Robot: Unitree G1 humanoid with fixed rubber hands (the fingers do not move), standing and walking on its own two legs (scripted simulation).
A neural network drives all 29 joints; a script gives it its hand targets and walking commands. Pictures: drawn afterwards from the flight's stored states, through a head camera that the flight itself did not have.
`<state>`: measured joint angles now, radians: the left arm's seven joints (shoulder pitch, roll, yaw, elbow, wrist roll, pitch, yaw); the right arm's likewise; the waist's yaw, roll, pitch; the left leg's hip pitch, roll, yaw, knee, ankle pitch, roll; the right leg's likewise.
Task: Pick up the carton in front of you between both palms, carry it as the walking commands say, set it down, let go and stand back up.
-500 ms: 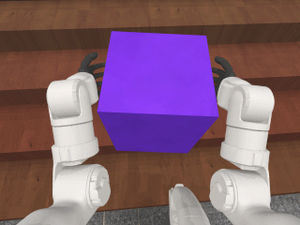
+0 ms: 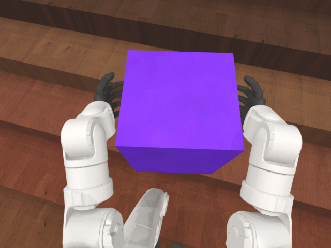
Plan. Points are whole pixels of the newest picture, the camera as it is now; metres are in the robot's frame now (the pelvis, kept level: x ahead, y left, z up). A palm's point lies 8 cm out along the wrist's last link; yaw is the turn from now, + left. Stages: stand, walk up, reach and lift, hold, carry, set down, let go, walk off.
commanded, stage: carry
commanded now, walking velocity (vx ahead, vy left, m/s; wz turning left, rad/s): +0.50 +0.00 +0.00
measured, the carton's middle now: (176, 122) +0.39 +0.07 +0.02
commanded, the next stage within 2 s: none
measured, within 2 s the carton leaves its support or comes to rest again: neither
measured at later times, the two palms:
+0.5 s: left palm out of the picture +0.73 +0.01 +0.36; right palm out of the picture +0.66 -0.28 +0.37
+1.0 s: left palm out of the picture +0.98 -0.01 +0.45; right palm out of the picture +0.99 -0.31 +0.44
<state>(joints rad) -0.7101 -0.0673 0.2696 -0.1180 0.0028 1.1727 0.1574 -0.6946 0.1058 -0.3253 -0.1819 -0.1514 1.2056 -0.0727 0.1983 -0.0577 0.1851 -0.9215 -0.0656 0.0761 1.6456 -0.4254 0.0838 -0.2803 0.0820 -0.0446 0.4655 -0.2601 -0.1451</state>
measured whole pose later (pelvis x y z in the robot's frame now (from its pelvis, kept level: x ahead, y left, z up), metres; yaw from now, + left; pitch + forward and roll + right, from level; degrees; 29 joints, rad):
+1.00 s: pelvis +0.60 -0.16 +0.28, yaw -3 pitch +4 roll +1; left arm -0.81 -0.02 0.25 0.05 0.03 1.26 0.16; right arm -0.82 0.01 -0.31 -0.01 -0.12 1.33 -0.09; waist 0.12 0.03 0.00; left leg -1.15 0.05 0.05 1.95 -0.49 0.14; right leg -0.24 -0.01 -0.13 0.47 -0.31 -0.06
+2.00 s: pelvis +1.15 -0.21 +0.57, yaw -3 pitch +6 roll +0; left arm -0.91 0.00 0.29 0.07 0.04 1.34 0.17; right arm -0.90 -0.01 -0.33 0.05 -0.12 1.36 -0.09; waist 0.05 -0.01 0.00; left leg -0.49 -0.02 0.09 0.75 -0.12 0.08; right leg -0.40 -0.05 -0.16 0.56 -0.19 -0.06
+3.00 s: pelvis +1.36 -0.25 +0.69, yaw -6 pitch +3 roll +1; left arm -0.68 -0.01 0.28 0.10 0.12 1.21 0.08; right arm -0.75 0.01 -0.17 0.20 -0.06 1.21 -0.14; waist -0.07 0.02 -0.07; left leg -0.40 -0.01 0.11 0.62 -0.27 0.06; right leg -0.50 0.00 -0.04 0.69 -0.23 -0.04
